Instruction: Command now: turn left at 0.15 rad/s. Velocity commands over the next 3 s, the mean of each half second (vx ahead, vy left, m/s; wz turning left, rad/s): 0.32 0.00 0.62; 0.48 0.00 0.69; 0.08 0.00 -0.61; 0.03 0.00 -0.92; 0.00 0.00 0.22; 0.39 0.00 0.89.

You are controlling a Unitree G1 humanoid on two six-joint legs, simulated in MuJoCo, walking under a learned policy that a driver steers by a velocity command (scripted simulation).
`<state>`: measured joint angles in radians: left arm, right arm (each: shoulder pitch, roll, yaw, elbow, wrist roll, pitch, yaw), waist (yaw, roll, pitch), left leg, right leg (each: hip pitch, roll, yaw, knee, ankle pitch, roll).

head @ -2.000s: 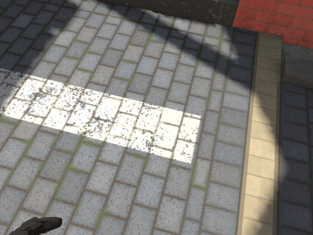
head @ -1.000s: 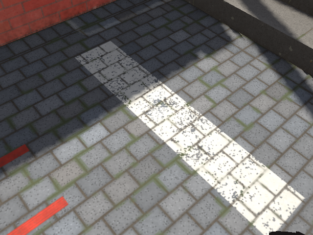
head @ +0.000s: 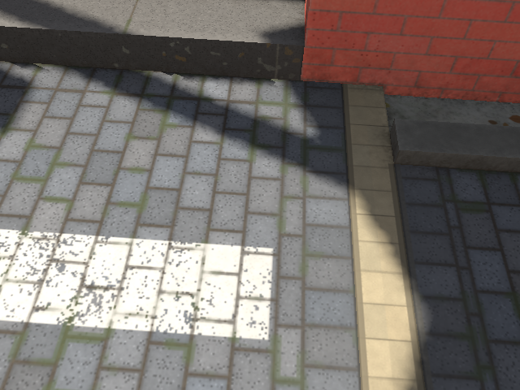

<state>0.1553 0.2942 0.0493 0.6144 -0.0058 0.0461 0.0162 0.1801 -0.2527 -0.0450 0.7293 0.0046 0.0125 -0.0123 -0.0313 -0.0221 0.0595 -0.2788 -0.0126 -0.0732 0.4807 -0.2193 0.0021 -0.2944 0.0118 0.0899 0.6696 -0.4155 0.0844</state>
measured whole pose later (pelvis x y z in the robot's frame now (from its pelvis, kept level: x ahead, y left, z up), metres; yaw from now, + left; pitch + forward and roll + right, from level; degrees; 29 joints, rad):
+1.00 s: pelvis +0.33 +0.26 -0.03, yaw +44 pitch +1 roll -2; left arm 0.03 0.28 0.04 0.66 0.01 -0.12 -0.04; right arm 0.32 -0.31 -0.05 0.76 0.01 -0.01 -0.03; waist -0.04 0.00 0.09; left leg -0.20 -0.14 -0.21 1.20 -0.56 -0.02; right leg -0.50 0.11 0.00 0.49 -0.02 -0.06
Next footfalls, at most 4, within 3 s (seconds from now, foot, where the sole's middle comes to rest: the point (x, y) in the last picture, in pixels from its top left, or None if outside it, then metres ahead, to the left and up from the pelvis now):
0.04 right None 0.02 -0.14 -0.78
0.50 left None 0.11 0.20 -0.78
0.92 right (123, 364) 0.52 0.33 -0.78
1.34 left None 0.41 0.51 -0.78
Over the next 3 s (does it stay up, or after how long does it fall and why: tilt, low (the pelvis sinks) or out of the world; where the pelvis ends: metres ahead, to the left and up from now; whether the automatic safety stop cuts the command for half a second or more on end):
stays up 0.52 0.37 0.00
